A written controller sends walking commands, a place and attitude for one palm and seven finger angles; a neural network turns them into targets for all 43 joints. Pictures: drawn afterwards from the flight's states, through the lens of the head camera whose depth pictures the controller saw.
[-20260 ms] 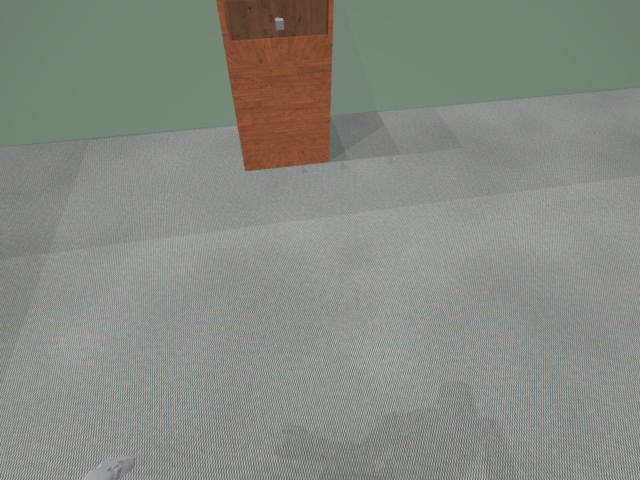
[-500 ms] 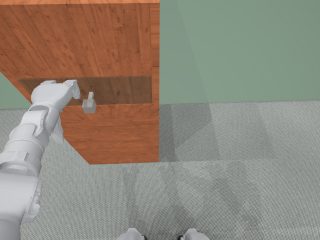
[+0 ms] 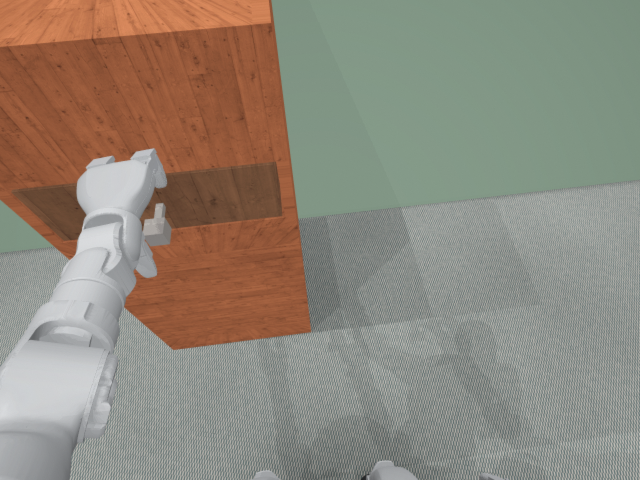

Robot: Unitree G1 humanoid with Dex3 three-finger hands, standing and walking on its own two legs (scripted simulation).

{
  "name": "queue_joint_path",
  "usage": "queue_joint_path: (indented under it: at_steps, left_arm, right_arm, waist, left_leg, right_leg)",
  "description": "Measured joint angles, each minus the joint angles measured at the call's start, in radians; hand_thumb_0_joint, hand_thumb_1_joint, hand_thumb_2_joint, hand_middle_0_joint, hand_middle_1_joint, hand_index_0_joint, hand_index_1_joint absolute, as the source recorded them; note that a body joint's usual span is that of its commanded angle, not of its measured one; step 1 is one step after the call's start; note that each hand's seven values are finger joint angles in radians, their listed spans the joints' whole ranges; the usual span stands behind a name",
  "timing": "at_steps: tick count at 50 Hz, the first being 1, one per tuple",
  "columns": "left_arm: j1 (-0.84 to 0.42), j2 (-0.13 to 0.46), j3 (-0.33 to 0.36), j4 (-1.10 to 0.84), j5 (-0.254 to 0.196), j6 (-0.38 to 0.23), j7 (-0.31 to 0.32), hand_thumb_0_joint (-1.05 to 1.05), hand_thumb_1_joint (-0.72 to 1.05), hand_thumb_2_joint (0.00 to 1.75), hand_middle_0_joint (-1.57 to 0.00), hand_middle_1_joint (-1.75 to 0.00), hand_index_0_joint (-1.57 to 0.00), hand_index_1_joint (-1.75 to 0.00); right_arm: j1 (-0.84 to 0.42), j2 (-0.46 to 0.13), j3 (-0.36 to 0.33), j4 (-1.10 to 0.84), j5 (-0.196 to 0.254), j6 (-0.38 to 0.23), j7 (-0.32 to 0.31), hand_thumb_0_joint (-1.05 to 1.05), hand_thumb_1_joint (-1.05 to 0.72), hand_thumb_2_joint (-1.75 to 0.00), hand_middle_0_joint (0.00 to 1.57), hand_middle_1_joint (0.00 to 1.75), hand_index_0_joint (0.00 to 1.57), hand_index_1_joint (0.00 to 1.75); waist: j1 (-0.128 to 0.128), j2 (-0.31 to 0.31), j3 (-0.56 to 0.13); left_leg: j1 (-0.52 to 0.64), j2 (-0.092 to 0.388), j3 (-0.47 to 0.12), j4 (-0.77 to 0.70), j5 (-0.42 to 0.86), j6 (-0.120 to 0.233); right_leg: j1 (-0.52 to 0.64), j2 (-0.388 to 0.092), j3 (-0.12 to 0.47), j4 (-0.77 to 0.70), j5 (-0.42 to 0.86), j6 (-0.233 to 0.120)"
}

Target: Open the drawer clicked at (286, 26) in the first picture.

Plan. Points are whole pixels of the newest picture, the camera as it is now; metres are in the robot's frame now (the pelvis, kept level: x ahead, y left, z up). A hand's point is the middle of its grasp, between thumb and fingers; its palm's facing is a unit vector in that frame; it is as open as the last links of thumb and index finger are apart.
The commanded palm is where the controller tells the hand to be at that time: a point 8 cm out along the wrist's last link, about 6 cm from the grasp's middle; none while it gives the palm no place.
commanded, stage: lower the fingers behind the handle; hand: left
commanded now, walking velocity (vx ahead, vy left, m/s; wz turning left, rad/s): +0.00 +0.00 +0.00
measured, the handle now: (158, 223) +0.51 +0.24 -0.04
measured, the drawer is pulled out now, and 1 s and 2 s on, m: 0.00 0.00 0.00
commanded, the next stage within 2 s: lift the fingers back up to retry in 1.70 s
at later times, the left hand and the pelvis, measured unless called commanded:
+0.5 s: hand (125, 228) +0.47 +0.26 +0.00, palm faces +0.09 -0.07 -0.99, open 13.5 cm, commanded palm +0.46 +0.25 +0.04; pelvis +0.01 +0.01 -0.03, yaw +3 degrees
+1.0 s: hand (133, 250) +0.45 +0.26 -0.03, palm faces +0.01 -0.06 -1.00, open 13.8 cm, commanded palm +0.45 +0.25 +0.01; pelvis -0.01 +0.01 -0.05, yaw +2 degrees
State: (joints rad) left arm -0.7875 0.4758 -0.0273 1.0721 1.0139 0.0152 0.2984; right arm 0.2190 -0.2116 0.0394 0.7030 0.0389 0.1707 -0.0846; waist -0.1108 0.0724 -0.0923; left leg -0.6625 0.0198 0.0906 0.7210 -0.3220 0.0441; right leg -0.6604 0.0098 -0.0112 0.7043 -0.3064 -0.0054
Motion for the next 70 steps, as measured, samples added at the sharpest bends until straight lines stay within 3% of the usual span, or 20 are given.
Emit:
queue_joint_path:
  at_steps: [3, 7, 12, 14, 18, 21, 25, 27, 32, 36, 40, 45, 48, 52, 57, 60, 63, 66, 70]
  left_arm:
    - [0.002, 0.055, 0.028, 0.024, 0.006, -0.031, -0.057, 0.0, -0.49, 0.3, -0.36, -1.21, -0.39, -1.24]
    - [0.017, 0.124, 0.015, 0.032, 0.036, -0.106, -0.105, 0.0, -0.49, 0.3, -0.34, -1.2, -0.35, -1.22]
    - [0.066, 0.132, -0.012, -0.043, 0.028, -0.231, -0.142, 0.0, -0.49, 0.3, -0.32, -1.2, -0.33, -1.21]
    - [0.094, 0.114, -0.011, -0.107, 0.035, -0.268, -0.127, 0.0, -0.49, 0.3, -0.32, -1.2, -0.34, -1.21]
    - [0.112, 0.105, 0.02, -0.179, 0.055, -0.314, -0.023, 0.0, -0.48, 0.3, -0.33, -1.2, -0.36, -1.25]
    - [0.063, 0.077, 0.008, -0.152, 0.062, -0.278, 0.064, 0.0, -0.49, 0.3, -0.33, -1.2, -0.35, -1.24]
    - [0.024, 0.02, 0.015, -0.09, 0.072, -0.166, 0.15, 0.0, -0.48, 0.3, -0.36, -1.25, -0.36, -1.25]
    - [0.013, -0.005, 0.004, -0.063, 0.075, -0.111, 0.16, 0.0, -0.48, 0.3, -0.37, -1.26, -0.37, -1.28]
    - [-0.025, -0.018, -0.03, 0.038, 0.084, -0.011, 0.106, 0.0, -0.48, 0.3, -0.35, -1.24, -0.33, -1.28]
    - [-0.035, 0.009, -0.026, 0.075, 0.063, -0.025, 0.01, 0.0, -0.49, 0.3, -0.34, -1.22, -0.29, -1.24]
    - [-0.005, 0.042, -0.018, 0.069, 0.065, -0.109, -0.057, 0.0, -0.49, 0.3, -0.33, -1.21, -0.29, -1.22]
    - [0.032, 0.077, 0.042, -0.027, 0.095, -0.232, 0.0, 0.0, -0.49, 0.3, -0.33, -1.2, -0.27, -1.22]
    - [0.032, 0.075, 0.048, -0.042, 0.103, -0.254, 0.074, 0.0, -0.49, 0.3, -0.32, -1.2, -0.29, -1.23]
    - [0.02, 0.045, 0.052, -0.039, 0.104, -0.219, 0.168, 0.0, -0.49, 0.3, -0.32, -1.2, -0.31, -1.27]
    - [-0.034, 0.02, 0.022, 0.029, 0.113, -0.095, 0.208, 0.0, -0.49, 0.3, -0.32, -1.2, -0.34, -1.34]
    - [-0.064, 0.02, 0.004, 0.071, 0.103, -0.029, 0.169, 0.0, -0.49, 0.3, -0.32, -1.2, -0.35, -1.36]
    - [-0.081, 0.032, -0.005, 0.099, 0.084, -0.004, 0.105, 0.0, -0.49, 0.3, -0.32, -1.2, -0.35, -1.37]
    - [-0.077, 0.056, -0.003, 0.102, 0.071, -0.031, 0.044, 0.0, -0.49, 0.3, -0.32, -1.2, -0.32, -1.34]
    - [-0.055, 0.096, 0.02, 0.066, 0.063, -0.115, -0.009, 0.0, -0.49, 0.3, -0.32, -1.2, -0.29, -1.32]
  right_arm:
    - [0.023, -0.004, 0.003, -0.022, 0.005, -0.015, -0.013, 0.01, -0.9, -0.9, 0.2, 0.3, 0.2, 0.3]
    - [0.072, -0.035, -0.028, -0.036, -0.002, -0.047, -0.013, 0.01, -0.9, -0.9, 0.2, 0.3, 0.2, 0.3]
    - [0.13, -0.079, -0.088, -0.01, -0.024, -0.072, -0.004, 0.01, -0.9, -0.9, 0.2, 0.3, 0.2, 0.3]
    - [0.146, -0.091, -0.113, 0.008, -0.037, -0.075, 0.001, 0.01, -0.9, -0.9, 0.2, 0.3, 0.2, 0.3]
    - [0.152, -0.102, -0.139, 0.047, -0.06, -0.077, 0.015, 0.01, -0.9, -0.9, 0.2, 0.3, 0.2, 0.3]
    - [0.131, -0.094, -0.142, 0.067, -0.069, -0.079, 0.039, 0.01, -0.9, -0.9, 0.2, 0.3, 0.2, 0.3]
    - [0.105, -0.068, -0.124, 0.056, -0.072, -0.065, 0.074, 0.01, -0.9, -0.9, 0.2, 0.3, 0.2, 0.3]
    - [0.099, -0.053, -0.11, 0.051, -0.068, -0.052, 0.087, 0.01, -0.9, -0.9, 0.2, 0.3, 0.2, 0.3]
    - [0.081, -0.014, -0.064, 0.033, -0.047, -0.025, 0.086, 0.01, -0.9, -0.9, 0.2, 0.3, 0.2, 0.3]
    - [0.088, -0.001, -0.04, 0.003, -0.039, -0.027, 0.068, 0.01, -0.9, -0.9, 0.2, 0.3, 0.2, 0.3]
    - [0.111, -0.012, -0.043, -0.025, -0.04, -0.044, 0.05, 0.01, -0.9, -0.9, 0.2, 0.3, 0.2, 0.3]
    - [0.142, -0.04, -0.075, -0.01, -0.06, -0.068, 0.04, 0.01, -0.9, -0.9, 0.2, 0.3, 0.2, 0.3]
    - [0.146, -0.056, -0.101, 0.021, -0.072, -0.077, 0.049, 0.01, -0.9, -0.9, 0.2, 0.3, 0.2, 0.3]
    - [0.133, -0.067, -0.112, 0.053, -0.08, -0.075, 0.067, 0.01, -0.9, -0.9, 0.2, 0.3, 0.2, 0.3]
    - [0.097, -0.061, -0.097, 0.059, -0.071, -0.064, 0.079, 0.01, -0.9, -0.9, 0.2, 0.3, 0.2, 0.3]
    - [0.083, -0.052, -0.08, 0.043, -0.062, -0.059, 0.076, 0.01, -0.9, -0.9, 0.2, 0.3, 0.2, 0.3]
    - [0.083, -0.046, -0.063, 0.023, -0.053, -0.058, 0.066, 0.01, -0.9, -0.9, 0.2, 0.3, 0.2, 0.3]
    - [0.095, -0.044, -0.049, 0.003, -0.047, -0.062, 0.052, 0.01, -0.9, -0.9, 0.2, 0.3, 0.2, 0.3]
    - [0.116, -0.046, -0.047, -0.014, -0.044, -0.072, 0.037, 0.01, -0.9, -0.9, 0.2, 0.3, 0.2, 0.3]
  waist:
    - [0.003, -0.007, -0.001]
    - [0.019, -0.015, -0.003]
    - [0.043, -0.031, -0.005]
    - [0.05, -0.036, -0.013]
    - [0.052, -0.038, -0.041]
    - [0.041, -0.035, -0.052]
    - [0.03, -0.024, -0.062]
    - [0.034, -0.015, -0.066]
    - [0.023, -0.007, -0.064]
    - [0.006, -0.009, -0.054]
    - [-0.003, -0.014, -0.043]
    - [0.011, -0.023, -0.052]
    - [0.02, -0.02, -0.062]
    - [0.027, -0.02, -0.073]
    - [0.01, -0.02, -0.071]
    - [-0.004, -0.019, -0.067]
    - [-0.014, -0.019, -0.063]
    - [-0.018, -0.019, -0.064]
    - [-0.014, -0.021, -0.068]
  left_leg:
    - [0.016, 0.002, -0.002, -0.013, 0.005, -0.004]
    - [-0.018, 0.003, -0.022, 0.016, -0.005, -0.007]
    - [-0.097, -0.002, -0.052, 0.084, -0.031, -0.007]
    - [-0.132, -0.004, -0.061, 0.117, -0.046, -0.006]
    - [-0.199, -0.007, -0.074, 0.185, -0.078, -0.004]
    - [-0.234, -0.008, -0.082, 0.222, -0.095, -0.002]
    - [-0.243, -0.004, -0.073, 0.224, -0.097, 0.002]
    - [-0.228, -0.003, -0.067, 0.209, -0.091, 0.004]
    - [-0.17, -0.003, -0.047, 0.158, -0.069, 0.01]
    - [-0.143, -0.003, -0.037, 0.135, -0.054, 0.01]
    - [-0.164, 0.001, -0.031, 0.152, -0.056, 0.01]
    - [-0.266, 0.004, -0.039, 0.235, -0.081, 0.007]
    - [-0.326, 0.004, -0.05, 0.286, -0.099, 0.005]
    - [-0.37, 0.005, -0.06, 0.32, -0.11, 0.003]
    - [-0.363, 0.007, -0.067, 0.309, -0.1, 0.0]
    - [-0.337, 0.009, -0.063, 0.281, -0.087, -0.002]
    - [-0.31, 0.012, -0.056, 0.257, -0.078, -0.002]
    - [-0.298, 0.014, -0.05, 0.251, -0.077, -0.003]
    - [-0.318, 0.017, -0.047, 0.279, -0.09, -0.004]
  right_leg:
    - [0.016, 0.003, -0.002, -0.011, 0.004, -0.005]
    - [-0.006, 0.003, -0.022, 0.006, -0.007, -0.01]
    - [-0.065, -0.004, -0.052, 0.056, -0.036, -0.011]
    - [-0.092, -0.007, -0.061, 0.083, -0.051, -0.01]
    - [-0.149, -0.012, -0.074, 0.141, -0.082, -0.007]
    - [-0.178, -0.014, -0.08, 0.169, -0.097, -0.003]
    - [-0.189, -0.01, -0.072, 0.165, -0.091, 0.002]
    - [-0.176, -0.008, -0.065, 0.151, -0.083, 0.003]
    - [-0.13, -0.007, -0.046, 0.11, -0.059, 0.005]
    - [-0.112, -0.006, -0.035, 0.098, -0.047, 0.005]
    - [-0.138, -0.004, -0.03, 0.12, -0.049, 0.003]
    - [-0.237, -0.005, -0.038, 0.204, -0.078, -0.001]
    - [-0.291, -0.006, -0.049, 0.25, -0.097, -0.003]
    - [-0.329, -0.006, -0.058, 0.28, -0.109, -0.004]
    - [-0.32, -0.004, -0.064, 0.266, -0.1, -0.008]
    - [-0.297, 0.0, -0.061, 0.24, -0.085, -0.01]
    - [-0.275, 0.004, -0.053, 0.219, -0.075, -0.011]
    - [-0.267, 0.006, -0.047, 0.217, -0.073, -0.011]
    - [-0.291, 0.008, -0.044, 0.249, -0.086, -0.013]
